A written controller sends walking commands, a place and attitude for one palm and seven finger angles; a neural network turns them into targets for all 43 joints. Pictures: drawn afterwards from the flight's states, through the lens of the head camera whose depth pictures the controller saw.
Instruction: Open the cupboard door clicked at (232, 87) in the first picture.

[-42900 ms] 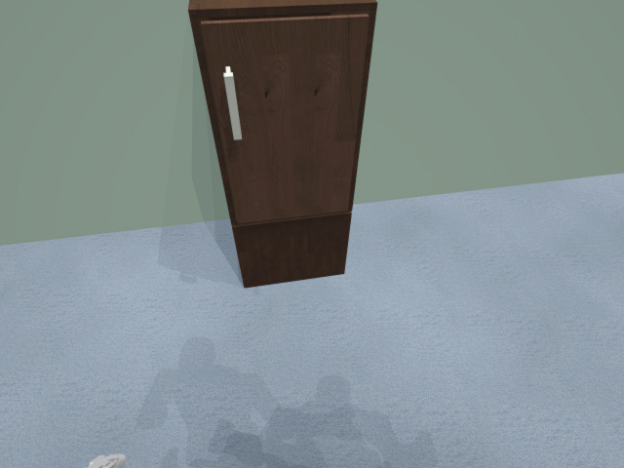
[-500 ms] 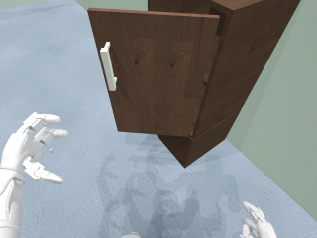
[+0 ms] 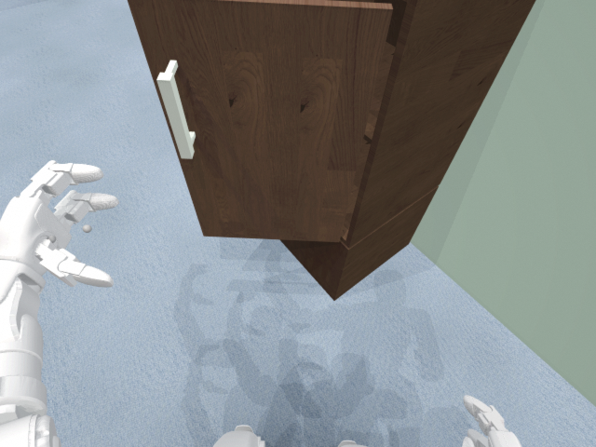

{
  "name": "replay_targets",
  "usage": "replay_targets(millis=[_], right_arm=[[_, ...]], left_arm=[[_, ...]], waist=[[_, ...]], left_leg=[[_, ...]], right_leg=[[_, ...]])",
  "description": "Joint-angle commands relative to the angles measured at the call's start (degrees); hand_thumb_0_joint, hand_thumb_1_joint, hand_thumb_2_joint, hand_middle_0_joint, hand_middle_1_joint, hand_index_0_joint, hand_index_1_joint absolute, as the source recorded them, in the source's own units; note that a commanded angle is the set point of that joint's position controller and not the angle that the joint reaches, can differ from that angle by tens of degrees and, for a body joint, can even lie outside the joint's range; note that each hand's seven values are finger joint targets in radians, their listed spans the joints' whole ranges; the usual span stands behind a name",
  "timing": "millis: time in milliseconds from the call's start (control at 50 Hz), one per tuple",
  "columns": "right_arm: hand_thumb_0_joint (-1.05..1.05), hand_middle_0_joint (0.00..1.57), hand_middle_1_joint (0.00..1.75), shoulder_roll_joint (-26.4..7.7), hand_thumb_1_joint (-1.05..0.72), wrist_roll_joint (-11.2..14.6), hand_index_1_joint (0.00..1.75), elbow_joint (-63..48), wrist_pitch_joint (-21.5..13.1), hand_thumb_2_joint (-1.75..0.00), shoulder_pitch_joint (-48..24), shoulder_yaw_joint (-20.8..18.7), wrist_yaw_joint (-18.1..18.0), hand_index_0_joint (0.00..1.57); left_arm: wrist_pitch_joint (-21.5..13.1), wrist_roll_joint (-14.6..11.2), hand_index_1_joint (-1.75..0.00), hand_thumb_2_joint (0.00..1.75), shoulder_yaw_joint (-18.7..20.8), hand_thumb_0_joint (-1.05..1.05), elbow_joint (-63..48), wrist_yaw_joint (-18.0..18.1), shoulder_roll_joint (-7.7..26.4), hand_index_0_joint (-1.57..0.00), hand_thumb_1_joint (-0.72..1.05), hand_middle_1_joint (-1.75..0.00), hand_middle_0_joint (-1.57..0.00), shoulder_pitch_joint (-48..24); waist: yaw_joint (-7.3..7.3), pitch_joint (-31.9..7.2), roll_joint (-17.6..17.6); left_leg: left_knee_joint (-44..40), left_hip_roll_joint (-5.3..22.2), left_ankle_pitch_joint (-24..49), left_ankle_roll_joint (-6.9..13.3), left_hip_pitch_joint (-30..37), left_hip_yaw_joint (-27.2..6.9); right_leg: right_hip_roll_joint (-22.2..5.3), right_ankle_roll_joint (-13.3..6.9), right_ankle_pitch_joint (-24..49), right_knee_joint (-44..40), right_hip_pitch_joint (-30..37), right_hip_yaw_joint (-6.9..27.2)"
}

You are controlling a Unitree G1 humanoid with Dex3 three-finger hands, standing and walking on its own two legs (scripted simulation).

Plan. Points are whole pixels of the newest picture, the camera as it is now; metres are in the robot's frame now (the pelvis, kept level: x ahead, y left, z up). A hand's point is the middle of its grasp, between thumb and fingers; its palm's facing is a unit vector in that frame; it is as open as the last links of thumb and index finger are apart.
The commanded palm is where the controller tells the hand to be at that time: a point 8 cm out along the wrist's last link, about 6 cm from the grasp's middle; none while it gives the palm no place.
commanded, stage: move the hooked fingers beside the handle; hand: left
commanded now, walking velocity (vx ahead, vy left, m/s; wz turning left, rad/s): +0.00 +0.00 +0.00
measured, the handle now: (180, 112) +0.61 +0.23 +0.08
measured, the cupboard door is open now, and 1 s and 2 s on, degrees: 50 50 50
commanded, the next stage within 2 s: none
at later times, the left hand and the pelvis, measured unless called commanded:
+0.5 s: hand (101, 190) +0.42 +0.29 +0.09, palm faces -0.01 -1.00 +0.01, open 14.0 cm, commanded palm +0.41 +0.34 +0.08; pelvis +0.00 +0.03 -0.01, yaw -1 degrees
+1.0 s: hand (121, 144) +0.52 +0.29 +0.09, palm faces -0.01 -1.00 -0.01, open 14.0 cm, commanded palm +0.51 +0.33 +0.07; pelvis +0.01 +0.03 -0.02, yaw -2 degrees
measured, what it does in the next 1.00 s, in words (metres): stands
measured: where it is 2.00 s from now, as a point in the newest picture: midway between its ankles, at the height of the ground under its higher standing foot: outside the picture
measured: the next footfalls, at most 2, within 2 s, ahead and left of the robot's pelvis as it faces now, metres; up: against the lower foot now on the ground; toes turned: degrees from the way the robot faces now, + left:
none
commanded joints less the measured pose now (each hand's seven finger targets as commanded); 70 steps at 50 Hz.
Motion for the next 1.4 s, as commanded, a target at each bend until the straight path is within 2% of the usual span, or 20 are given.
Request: replay_targets(millis=[0, 60, 180, 220, 240, 320, 380, 580, 700, 740, 800, 880, 900, 920, 1020, 1060, 1140, 1220, 1260, 1380], right_arm=[[0.00, 0.20, 0.30, -8.5, -0.90, 0.1, 0.30, -7.6, -1.6, -0.90, 1.8, -3.6, -0.3, 0.20], [0.00, 0.20, 0.30, -9.0, -0.90, -0.1, 0.30, -7.6, -0.6, -0.90, 3.0, -3.9, -0.1, 0.20], [0.00, 0.20, 0.30, -8.9, -0.90, -0.6, 0.30, -6.8, 0.6, -0.90, 4.7, -4.2, 0.2, 0.20], [0.00, 0.20, 0.30, -9.3, -0.90, -0.7, 0.30, -5.8, 1.0, -0.90, 5.8, -4.6, 0.1, 0.20], [0.00, 0.20, 0.30, -9.1, -0.90, -0.6, 0.30, -5.7, 1.2, -0.90, 5.9, -4.4, 0.2, 0.20], [0.00, 0.20, 0.30, -9.5, -0.90, -0.7, 0.30, -4.6, 2.1, -0.90, 6.7, -4.4, 0.0, 0.20], [0.00, 0.20, 0.30, -10.0, -0.90, -0.8, 0.30, -4.2, 2.9, -0.90, 7.2, -4.1, 0.0, 0.20], [0.00, 0.20, 0.30, -11.0, -0.90, -1.8, 0.30, -3.0, 5.5, -0.90, 10.2, -3.8, 0.6, 0.20], [0.00, 0.20, 0.30, -11.6, -0.90, -2.3, 0.30, -1.9, 7.0, -0.90, 12.6, -3.8, 0.6, 0.20], [0.00, 0.20, 0.30, -11.8, -0.90, -2.4, 0.30, -1.3, 7.4, -0.90, 13.4, -3.7, 0.6, 0.20], [0.00, 0.20, 0.30, -12.2, -0.90, -2.6, 0.30, -1.4, 8.2, -0.90, 14.6, -3.6, 0.5, 0.20], [0.00, 0.20, 0.30, -11.8, -0.90, -3.1, 0.30, -1.2, 9.5, -0.90, 16.2, -3.5, 1.0, 0.20], [0.00, 0.20, 0.30, -12.2, -0.90, -3.2, 0.30, -0.8, 10.0, -0.90, 16.8, -3.6, 1.0, 0.20], [0.00, 0.20, 0.30, -11.9, -0.90, -3.2, 0.30, -1.0, 10.3, -0.90, 16.8, -3.5, 1.1, 0.20], [0.00, 0.20, 0.30, -12.1, -0.90, -3.4, 0.30, -1.1, 11.7, -0.90, 18.4, -3.5, 1.4, 0.20], [0.00, 0.20, 0.30, -12.4, -0.90, -3.3, 0.30, -1.1, 12.0, -0.90, 18.7, -3.1, 1.2, 0.20], [0.00, 0.20, 0.30, -12.6, -0.90, -3.4, 0.30, -1.2, 12.3, -0.90, 19.3, -2.6, 1.0, 0.20], [0.00, 0.20, 0.30, -12.6, -0.90, -3.8, 0.30, -0.8, 12.4, -0.90, 20.2, -2.3, 1.0, 0.20], [0.00, 0.20, 0.30, -12.7, -0.90, -3.6, 0.30, -1.0, 12.4, -0.90, 20.3, -2.1, 1.1, 0.20], [0.00, 0.20, 0.30, -12.5, -0.90, -3.6, 0.30, -2.1, 13.2, -0.90, 21.3, -2.2, 1.2, 0.20]], left_arm=[[-2.2, -1.7, -1.20, 0.30, 4.2, 0.00, -7.2, -0.8, 17.4, -0.30, -0.50, -1.20, -0.30, -14.1], [-2.3, -1.1, -1.20, 0.30, 6.1, 0.00, -4.3, 0.2, 19.5, -0.30, -0.50, -1.20, -0.30, -15.9], [-6.9, 0.1, -1.20, 0.30, 4.0, 0.00, -6.9, 1.0, 18.9, -0.30, -0.50, -1.20, -0.30, -26.0], [-7.9, 0.7, -1.20, 0.30, 5.4, 0.00, -6.3, 1.0, 20.8, -0.30, -0.50, -1.20, -0.30, -26.4], [-7.9, 0.9, -1.20, 0.30, 3.3, 0.00, -5.4, 0.9, 18.7, -0.30, -0.50, -1.20, -0.30, -27.1], [-6.5, 1.6, -1.20, 0.30, 1.7, 0.00, -0.8, 0.7, 18.0, -0.30, -0.50, -1.20, -0.30, -31.3], [-5.5, 2.3, -1.20, 0.30, 2.2, 0.00, 3.8, 1.6, 19.6, -0.30, -0.50, -1.20, -0.30, -34.5], [-8.4, 5.8, -1.20, 0.30, 3.8, 0.00, 12.1, 4.0, 25.1, -0.30, -0.50, -1.20, -0.30, -46.0], [-8.4, 7.7, -1.20, 0.30, 2.1, 0.00, 13.9, 3.6, 26.2, -0.30, -0.50, -1.20, -0.30, -52.5], [-8.0, 7.5, -1.20, 0.30, 2.2, 0.00, 15.8, 3.7, 26.5, -0.30, -0.50, -1.20, -0.30, -54.4], [-7.7, 8.0, -1.20, 0.30, 5.1, 0.00, 16.8, 3.9, 31.0, -0.30, -0.50, -1.20, -0.30, -54.8], [-7.4, 9.2, -1.20, 0.30, 3.8, 0.00, 16.6, 4.3, 30.1, -0.30, -0.50, -1.20, -0.30, -56.6], [-7.2, 9.7, -1.20, 0.30, 5.1, 0.00, 17.0, 4.6, 32.4, -0.30, -0.50, -1.20, -0.30, -56.5], [-7.0, 9.9, -1.20, 0.30, 4.0, 0.00, 17.3, 4.6, 31.2, -0.30, -0.50, -1.20, -0.30, -56.6], [-5.8, 10.4, -1.20, 0.30, 4.0, 0.00, 19.2, 5.0, 31.6, -0.30, -0.50, -1.20, -0.30, -57.7], [-5.0, 11.2, -1.20, 0.30, 5.1, 0.00, 21.5, 5.4, 34.8, -0.30, -0.50, -1.20, -0.30, -58.8], [-4.8, 12.6, -1.20, 0.30, 5.3, 0.00, 23.1, 5.9, 37.6, -0.30, -0.50, -1.20, -0.30, -63.0], [-6.1, 13.4, -1.20, 0.30, 5.2, 0.00, 21.6, 5.9, 39.2, -0.30, -0.50, -1.20, -0.30, -66.8], [-4.9, 13.2, -1.20, 0.30, 5.6, 0.00, 25.3, 5.1, 39.4, -0.30, -0.50, -1.20, -0.30, -63.1], [-2.9, 12.9, -1.20, 0.30, 6.9, 0.00, 23.6, 2.8, 40.8, -0.30, -0.50, -1.20, -0.30, -58.7]], waist=[[0.55, -17.3, 2.0], [0.31, -16.0, -0.1], [-1.21, -19.5, 5.7], [-1.08, -22.4, 7.8], [-1.88, -21.7, 7.7], [-2.80, -20.6, 6.6], [-3.07, -18.1, 5.8], [-4.91, -21.1, 5.6], [-6.43, -25.2, 10.2], [-7.42, -24.6, 8.4], [-6.69, -27.4, 9.8], [-7.41, -28.5, 12.5], [-7.48, -29.1, 11.1], [-7.75, -28.5, 12.8], [-8.67, -28.0, 11.7], [-9.35, -25.9, 9.2], [-10.69, -25.2, 10.7], [-11.49, -29.9, 14.7], [-11.27, -28.4, 12.2], [-9.41, -31.9, 14.1]], left_leg=[[-5.4, -1.4, 14.1, 1.5, 8.1, -1.3], [-5.6, -1.4, 12.2, 1.5, 6.1, -1.2], [-4.7, -1.1, 14.9, 1.6, 10.5, -1.7], [-4.6, -0.8, 16.9, 1.2, 13.7, -2.4], [-4.7, -0.7, 16.9, 1.2, 14.6, -2.7], [-4.9, -0.3, 16.1, 1.0, 14.8, -3.8], [-5.2, -0.2, 14.2, 1.0, 13.2, -4.3], [-2.7, 0.4, 14.3, 0.6, 11.8, -5.4], [-1.3, 1.2, 17.9, -0.1, 16.3, -7.0], [-1.0, 1.3, 16.3, 0.1, 15.0, -7.2], [0.0, 1.2, 19.5, 0.2, 14.4, -6.6], [1.3, 1.4, 25.2, -0.2, 16.7, -6.7], [1.4, 1.7, 26.1, -0.3, 16.6, -6.9], [1.4, 1.7, 25.8, -0.2, 16.8, -6.6], [1.6, 1.8, 26.0, 0.1, 15.9, -6.7], [2.0, 1.5, 23.1, 0.9, 11.1, -5.9], [3.0, 1.4, 21.3, 1.2, 8.7, -5.5], [4.4, 1.9, 25.0, 0.7, 12.6, -6.3], [4.6, 1.8, 23.7, 1.1, 9.4, -5.7], [5.2, 1.6, 30.3, 1.1, 10.7, -5.2]], right_leg=[[-1.4, 2.4, 18.7, -6.5, 8.6, 6.5], [-1.4, 2.6, 16.8, -6.7, 7.8, 6.5], [-0.4, 1.7, 16.8, -4.8, 4.6, 5.4], [-0.2, 1.5, 17.0, -4.4, 3.4, 4.9], [-0.1, 1.5, 16.4, -4.6, 1.8, 4.5], [-0.1, 1.4, 14.2, -4.7, -1.0, 3.6], [0.0, 1.2, 12.0, -4.7, -2.9, 3.1], [0.3, 1.3, 10.4, -2.3, -6.5, 3.1], [0.5, 1.3, 10.1, -1.3, -11.9, 2.6], [0.6, 1.5, 9.3, -1.5, -12.5, 2.5], [0.7, 1.5, 11.7, -0.8, -10.9, 2.8], [1.1, 1.5, 14.2, -0.4, -12.6, 2.4], [1.1, 1.7, 14.7, -0.4, -12.1, 2.3], [1.2, 1.7, 14.4, -0.6, -12.9, 2.4], [1.6, 1.8, 14.9, -0.9, -13.0, 2.2], [1.4, 2.1, 15.2, -1.1, -11.2, 2.8], [1.5, 2.2, 14.8, -1.0, -12.0, 3.3], [1.6, 2.2, 16.0, 0.0, -13.7, 3.1], [1.8, 2.2, 16.3, 0.0, -12.3, 3.1], [2.0, 2.1, 22.2, 0.9, -9.9, 2.8]])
